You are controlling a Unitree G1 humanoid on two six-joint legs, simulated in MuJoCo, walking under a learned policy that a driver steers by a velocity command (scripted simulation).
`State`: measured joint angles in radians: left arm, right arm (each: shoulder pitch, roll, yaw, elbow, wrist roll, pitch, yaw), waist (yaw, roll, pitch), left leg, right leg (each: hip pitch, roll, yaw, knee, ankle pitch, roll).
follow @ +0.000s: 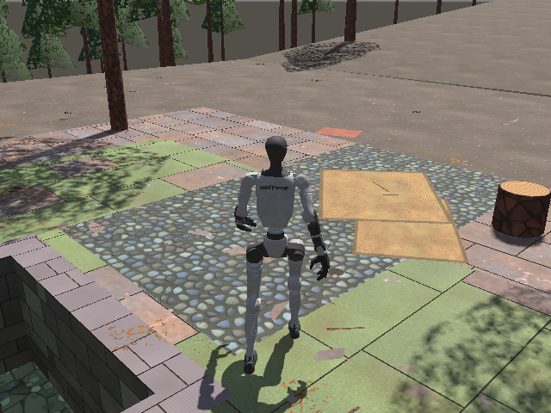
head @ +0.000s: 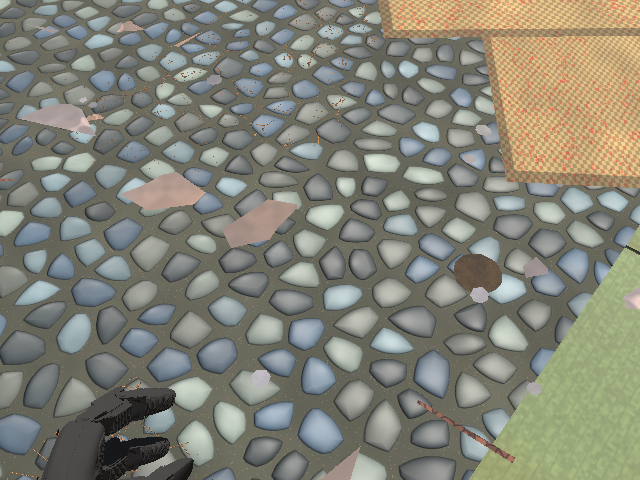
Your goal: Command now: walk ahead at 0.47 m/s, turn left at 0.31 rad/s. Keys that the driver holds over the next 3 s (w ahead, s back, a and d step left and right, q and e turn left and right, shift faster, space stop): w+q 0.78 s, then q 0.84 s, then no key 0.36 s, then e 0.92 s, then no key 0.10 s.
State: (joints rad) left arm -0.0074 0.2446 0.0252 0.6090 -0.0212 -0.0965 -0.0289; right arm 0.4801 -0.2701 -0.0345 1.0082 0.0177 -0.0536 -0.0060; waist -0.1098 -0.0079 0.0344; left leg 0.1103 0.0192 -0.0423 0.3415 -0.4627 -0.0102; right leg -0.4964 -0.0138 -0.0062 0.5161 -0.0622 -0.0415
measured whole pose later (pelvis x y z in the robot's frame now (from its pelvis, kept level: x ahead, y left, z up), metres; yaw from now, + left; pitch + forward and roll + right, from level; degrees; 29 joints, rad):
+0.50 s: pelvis +0.26 +0.02 +0.01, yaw +16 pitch +1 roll -3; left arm 0.31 0.29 0.08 0.88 -0.02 -0.07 0.01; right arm 0.08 -0.25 -0.05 0.72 0.02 -0.02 0.06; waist 0.07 0.02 0.04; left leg -0.59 0.08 0.04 0.64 -0.10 0.07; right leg 0.12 -0.02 -0.29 0.27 -0.38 0.04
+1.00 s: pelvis +0.52 +0.12 +0.00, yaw +34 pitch +2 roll +1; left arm 0.00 0.28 0.04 0.69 0.02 -0.11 -0.02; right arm 0.36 -0.30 -0.09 0.72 0.02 -0.01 -0.04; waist -0.08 -0.04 0.03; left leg -0.13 -0.12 -0.20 0.55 -0.43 0.05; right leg -0.48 0.01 0.07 0.44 0.07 0.00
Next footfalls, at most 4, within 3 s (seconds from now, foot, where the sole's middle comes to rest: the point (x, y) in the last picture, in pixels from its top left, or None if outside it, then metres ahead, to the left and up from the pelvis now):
0.54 left None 0.41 0.18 -0.76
1.00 right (242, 357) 0.74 0.12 -0.76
1.44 left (170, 463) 0.52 0.27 -0.76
1.88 right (237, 369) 0.71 0.14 -0.76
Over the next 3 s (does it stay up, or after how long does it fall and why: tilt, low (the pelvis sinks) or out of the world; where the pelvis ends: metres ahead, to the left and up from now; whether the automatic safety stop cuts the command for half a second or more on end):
stays up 0.63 0.14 0.02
